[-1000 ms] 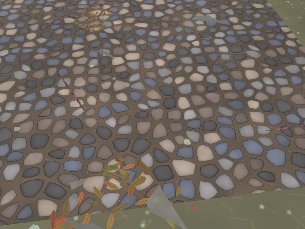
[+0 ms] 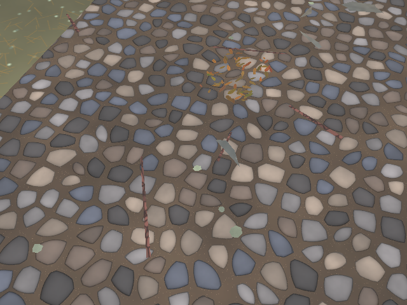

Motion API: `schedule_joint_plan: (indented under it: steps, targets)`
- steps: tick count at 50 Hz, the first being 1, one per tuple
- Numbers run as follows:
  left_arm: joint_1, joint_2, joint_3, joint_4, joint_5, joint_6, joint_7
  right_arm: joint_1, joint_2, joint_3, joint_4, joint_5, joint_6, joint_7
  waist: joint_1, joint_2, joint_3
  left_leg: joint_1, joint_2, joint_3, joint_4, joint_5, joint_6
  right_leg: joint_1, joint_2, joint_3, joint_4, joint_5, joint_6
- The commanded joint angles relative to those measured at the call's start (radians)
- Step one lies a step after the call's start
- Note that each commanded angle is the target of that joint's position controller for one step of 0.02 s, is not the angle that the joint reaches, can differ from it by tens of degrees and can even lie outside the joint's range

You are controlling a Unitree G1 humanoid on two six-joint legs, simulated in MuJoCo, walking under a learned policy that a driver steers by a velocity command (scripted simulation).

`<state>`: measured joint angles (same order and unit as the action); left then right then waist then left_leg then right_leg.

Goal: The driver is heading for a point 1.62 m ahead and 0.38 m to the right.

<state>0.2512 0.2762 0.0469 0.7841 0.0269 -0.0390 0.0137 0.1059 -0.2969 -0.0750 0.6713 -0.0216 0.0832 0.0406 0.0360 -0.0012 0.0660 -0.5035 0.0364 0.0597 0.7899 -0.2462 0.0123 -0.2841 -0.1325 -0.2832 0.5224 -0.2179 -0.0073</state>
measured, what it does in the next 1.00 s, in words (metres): steps on the spot, turning right: left foot, then right foot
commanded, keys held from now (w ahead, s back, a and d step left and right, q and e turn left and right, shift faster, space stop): e+shift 0.60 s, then q+shift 0.40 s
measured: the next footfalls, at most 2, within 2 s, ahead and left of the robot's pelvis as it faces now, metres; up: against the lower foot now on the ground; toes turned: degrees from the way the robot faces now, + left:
left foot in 0.06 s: +0.11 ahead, +0.11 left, +0.00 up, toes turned +3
right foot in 0.44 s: +0.00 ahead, -0.09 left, +0.00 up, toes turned -20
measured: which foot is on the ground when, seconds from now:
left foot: up 0.00-0.04, down 0.06-0.44, up 0.46-0.96, down 0.98-1.00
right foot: down 0.00-0.06, up 0.08-0.42, down 0.44-0.98, up 1.00-1.00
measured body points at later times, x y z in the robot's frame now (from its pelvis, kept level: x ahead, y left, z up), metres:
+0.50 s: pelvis +0.00 +0.00 -0.01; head +0.01 -0.04 +0.44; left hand +0.17 +0.25 -0.11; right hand +0.07 -0.30 -0.13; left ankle +0.06 +0.12 -0.70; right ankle -0.03 -0.07 -0.73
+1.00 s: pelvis +0.01 +0.00 -0.01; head +0.04 +0.02 +0.44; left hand +0.24 +0.19 -0.12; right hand -0.01 -0.28 -0.12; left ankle +0.02 +0.09 -0.74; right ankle -0.03 -0.07 -0.73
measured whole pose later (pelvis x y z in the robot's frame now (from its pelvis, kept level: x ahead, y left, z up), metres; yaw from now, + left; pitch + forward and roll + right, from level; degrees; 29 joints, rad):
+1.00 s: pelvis +0.01 +0.00 -0.01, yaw -17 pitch -1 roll -1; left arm 0.14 0.25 0.03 0.72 0.02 0.04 0.03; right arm 0.28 -0.27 -0.05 0.76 0.00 0.04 0.02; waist -0.05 -0.04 0.05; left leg -0.23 -0.04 0.00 0.58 -0.32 0.06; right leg -0.25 0.05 -0.05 0.63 -0.37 -0.05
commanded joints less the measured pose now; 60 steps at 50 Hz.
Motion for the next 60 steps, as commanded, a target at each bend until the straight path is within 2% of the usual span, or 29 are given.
schedule_joint_plan:
  steps: [1,2,3,4,5,6,8,11,13,17,20,21,22,23,24,26,28,30,37,39,42,46,48,49,50,51,53,55,60]
  targets:
    - [-0.028,0.139,0.032,-0.054,-0.011,0.013,-0.012,0.113,-0.020,-0.001,-0.031,-0.009,-0.027,-0.003,-0.059,-0.133,-0.125,0.268,-0.044,-0.008,-0.204,0.023,0.025,-0.036,-0.201,0.164,-0.106,0.205,-0.102]
    - [0.002,0.112,0.023,-0.040,-0.006,0.027,-0.017,0.144,-0.024,0.003,-0.010,-0.018,-0.047,-0.010,-0.062,-0.062,-0.130,0.364,-0.041,-0.031,-0.328,0.093,0.032,-0.065,-0.158,0.155,-0.045,0.125,-0.063]
    - [0.082,0.021,-0.005,-0.035,0.008,0.039,-0.027,0.155,-0.066,0.005,-0.014,-0.028,-0.071,-0.024,-0.039,0.160,-0.171,0.462,0.173,-0.251,-0.466,0.323,0.043,-0.107,-0.068,0.093,0.107,-0.113,-0.001]
    - [0.148,-0.055,-0.031,-0.036,-0.011,0.061,-0.029,0.085,-0.100,0.021,-0.049,-0.022,-0.080,-0.038,-0.013,0.309,-0.198,0.396,0.388,-0.390,-0.502,0.517,0.165,-0.113,0.045,0.143,0.170,-0.390,0.038]
    - [0.074,0.037,-0.008,-0.026,-0.022,0.086,-0.024,0.090,-0.100,0.008,-0.030,-0.012,-0.075,-0.052,-0.072,0.229,-0.170,0.289,0.349,-0.316,-0.491,0.419,0.217,-0.053,0.052,0.233,0.267,-0.394,0.034]
    - [0.041,0.073,0.011,-0.038,-0.034,0.093,-0.029,0.048,-0.109,0.010,-0.019,-0.016,-0.069,-0.062,-0.045,0.233,-0.104,0.266,0.308,-0.251,-0.494,0.388,0.211,-0.097,0.088,0.252,0.340,-0.361,0.023]
    - [0.059,0.114,0.041,-0.018,-0.021,0.091,-0.031,0.009,-0.121,0.004,-0.021,0.000,-0.056,-0.077,-0.019,0.208,-0.083,0.300,0.259,-0.140,-0.474,0.453,0.184,-0.161,0.108,0.262,0.467,-0.287,0.010]
    - [0.075,0.078,0.048,-0.013,-0.014,0.093,-0.028,-0.002,-0.060,0.017,-0.033,0.006,-0.053,-0.089,-0.015,0.115,-0.127,0.360,0.271,-0.065,-0.443,0.479,0.189,-0.177,0.106,0.251,0.551,-0.265,0.023]
    - [0.046,0.046,0.042,-0.035,-0.018,0.102,-0.033,-0.002,-0.050,0.016,-0.029,-0.002,-0.054,-0.092,-0.027,0.118,-0.120,0.371,0.279,-0.041,-0.442,0.374,0.183,-0.174,0.094,0.239,0.473,-0.249,0.030]
    - [0.010,0.041,0.041,-0.085,-0.022,0.112,-0.051,0.009,-0.072,-0.001,-0.016,-0.011,-0.055,-0.080,-0.052,0.166,-0.133,0.365,0.315,-0.013,-0.416,0.301,0.174,-0.091,0.096,0.197,0.299,-0.243,0.014]
    - [0.047,0.044,0.047,-0.102,-0.030,0.108,-0.059,-0.002,-0.103,-0.017,-0.011,-0.004,-0.056,-0.066,-0.019,0.147,-0.151,0.324,0.337,0.030,-0.343,0.259,0.115,0.023,0.111,0.163,0.140,-0.177,-0.024]
    - [0.085,0.050,0.051,-0.093,-0.028,0.102,-0.058,0.001,-0.107,-0.023,-0.004,0.002,-0.054,-0.061,0.009,0.102,-0.148,0.257,0.314,0.076,-0.267,0.164,0.057,0.109,0.122,0.184,0.015,-0.075,-0.045]
    - [0.111,0.119,0.068,-0.089,-0.008,0.091,-0.047,0.032,-0.085,-0.024,0.003,0.007,-0.047,-0.051,0.022,-0.085,-0.095,0.125,0.224,0.148,-0.066,-0.035,-0.026,0.153,0.028,0.402,-0.188,-0.010,-0.085]
    - [0.123,0.286,0.104,-0.110,-0.008,0.083,-0.036,0.003,-0.016,-0.003,-0.072,0.015,-0.037,-0.050,0.001,-0.352,-0.027,-0.173,0.016,0.144,0.147,-0.424,-0.107,0.180,-0.233,0.840,-0.222,0.397,-0.213]
    - [0.179,0.293,0.121,-0.105,-0.002,0.086,-0.027,-0.112,-0.026,0.005,-0.095,-0.007,-0.028,-0.063,0.077,-0.216,-0.057,-0.198,-0.004,-0.036,0.294,-0.433,-0.095,0.162,-0.241,0.829,-0.232,0.415,-0.301]
    - [0.048,0.217,0.095,-0.125,-0.014,0.095,-0.011,-0.068,-0.049,-0.002,-0.067,0.010,-0.039,-0.063,-0.006,-0.112,-0.022,-0.189,0.025,-0.100,0.305,-0.207,-0.071,0.120,-0.114,0.664,-0.229,0.193,-0.249]
    - [-0.043,0.168,0.080,-0.158,-0.028,0.096,-0.008,-0.010,-0.083,-0.013,-0.035,-0.013,-0.050,-0.060,-0.036,-0.119,-0.066,-0.158,0.005,-0.093,0.323,-0.095,-0.064,0.142,-0.032,0.596,-0.199,0.282,-0.214]
    - [-0.013,0.167,0.079,-0.160,-0.033,0.090,-0.017,0.014,-0.073,-0.010,-0.028,-0.012,-0.046,-0.053,-0.030,-0.068,-0.111,-0.144,-0.010,-0.101,0.321,-0.077,-0.071,0.178,-0.018,0.602,-0.177,0.343,-0.209]
    - [-0.012,0.059,0.015,-0.138,0.000,0.066,-0.002,0.085,-0.040,0.013,0.035,0.005,-0.019,-0.046,-0.008,-0.100,-0.109,0.052,0.014,-0.075,0.054,-0.074,-0.051,0.175,-0.038,0.504,-0.232,0.308,-0.189]
    - [-0.027,0.085,0.011,-0.126,0.013,0.062,0.001,0.084,-0.049,0.014,0.045,0.010,-0.016,-0.038,0.001,-0.119,-0.072,0.150,-0.013,-0.065,-0.037,-0.100,-0.032,0.115,-0.043,0.475,-0.239,0.236,-0.182]
    - [-0.025,0.158,0.031,-0.111,0.005,0.069,0.009,0.092,-0.099,-0.001,0.033,0.019,-0.023,-0.028,0.000,-0.109,-0.035,0.121,-0.041,-0.054,-0.040,-0.177,-0.008,0.147,-0.096,0.496,-0.188,0.319,-0.209]
    - [-0.070,0.149,0.034,-0.109,-0.008,0.071,0.020,0.137,-0.070,0.004,0.030,0.026,-0.038,-0.021,-0.028,-0.075,-0.061,0.159,-0.046,-0.023,-0.127,-0.191,0.020,0.202,-0.124,0.465,-0.095,0.486,-0.204]
    - [-0.100,0.153,0.040,-0.107,-0.013,0.069,0.025,0.170,-0.066,0.004,0.026,0.022,-0.050,-0.022,-0.066,-0.049,-0.072,0.260,-0.049,-0.065,-0.327,-0.004,0.050,0.155,-0.080,0.397,-0.002,0.406,-0.138]
    - [-0.112,0.135,0.039,-0.125,-0.010,0.066,0.026,0.196,-0.137,-0.014,0.023,0.006,-0.061,-0.026,-0.068,0.072,-0.083,0.335,0.060,-0.284,-0.425,0.173,0.096,0.051,0.015,0.317,0.175,0.228,-0.075]
    - [-0.145,0.086,0.027,-0.178,-0.006,0.070,0.024,0.227,-0.263,-0.048,0.014,0.012,-0.070,-0.025,-0.057,0.242,-0.049,0.445,0.278,-0.625,-0.429,0.662,0.228,-0.228,0.225,0.221,0.357,-0.259,0.007]
    - [-0.162,0.066,0.014,-0.182,0.003,0.074,0.030,0.314,-0.266,-0.059,0.035,0.013,-0.070,-0.023,-0.103,0.242,-0.095,0.479,0.331,-0.710,-0.458,0.726,0.345,-0.308,0.242,0.324,0.530,-0.467,0.012]
    - [-0.155,0.091,0.020,-0.156,-0.009,0.070,0.019,0.203,-0.189,-0.048,0.014,0.025,-0.054,-0.035,-0.051,0.076,-0.055,0.439,0.204,-0.536,-0.451,0.503,0.293,-0.327,0.172,0.378,0.602,-0.298,0.023]
    - [-0.160,0.111,0.025,-0.156,-0.005,0.067,0.007,0.130,-0.154,-0.041,-0.013,0.031,-0.038,-0.043,-0.035,0.082,-0.072,0.444,0.109,-0.456,-0.446,0.463,0.223,-0.312,0.155,0.367,0.533,-0.200,0.047]
    - [-0.187,0.092,0.010,-0.170,-0.009,0.074,-0.004,0.206,-0.196,-0.064,-0.011,0.023,-0.029,-0.035,-0.082,0.087,-0.112,0.472,0.072,-0.514,-0.419,0.382,0.209,-0.301,0.178,0.361,0.378,-0.171,0.076]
